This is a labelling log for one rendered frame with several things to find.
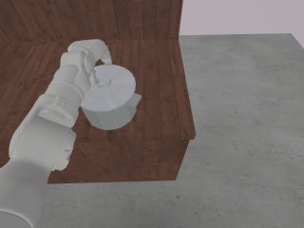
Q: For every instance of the pot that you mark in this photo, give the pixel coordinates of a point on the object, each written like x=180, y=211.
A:
x=116, y=118

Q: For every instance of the robot left forearm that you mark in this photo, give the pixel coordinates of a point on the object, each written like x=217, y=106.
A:
x=65, y=93

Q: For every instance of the knob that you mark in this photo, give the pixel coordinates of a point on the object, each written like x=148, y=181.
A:
x=104, y=81

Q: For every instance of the lid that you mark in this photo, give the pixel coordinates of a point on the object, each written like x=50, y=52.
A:
x=120, y=91

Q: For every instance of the robot left hand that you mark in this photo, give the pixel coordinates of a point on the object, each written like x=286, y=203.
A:
x=100, y=51

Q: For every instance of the robot left upper arm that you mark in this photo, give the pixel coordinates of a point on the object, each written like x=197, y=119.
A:
x=43, y=147

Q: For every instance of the table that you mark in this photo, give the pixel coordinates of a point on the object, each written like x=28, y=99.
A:
x=141, y=36

